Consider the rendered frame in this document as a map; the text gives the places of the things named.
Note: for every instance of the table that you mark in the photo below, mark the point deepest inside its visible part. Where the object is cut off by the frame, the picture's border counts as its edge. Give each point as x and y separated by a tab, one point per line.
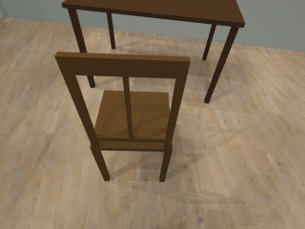
213	12

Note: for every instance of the chair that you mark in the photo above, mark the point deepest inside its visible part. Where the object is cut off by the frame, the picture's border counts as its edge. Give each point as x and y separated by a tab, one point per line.
127	120

